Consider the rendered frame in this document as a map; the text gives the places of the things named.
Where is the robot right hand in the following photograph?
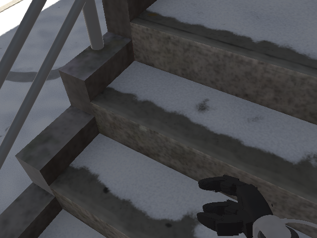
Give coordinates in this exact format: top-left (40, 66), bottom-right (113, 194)
top-left (196, 175), bottom-right (273, 238)

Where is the right robot forearm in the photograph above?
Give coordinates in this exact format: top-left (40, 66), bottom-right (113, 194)
top-left (253, 214), bottom-right (299, 238)

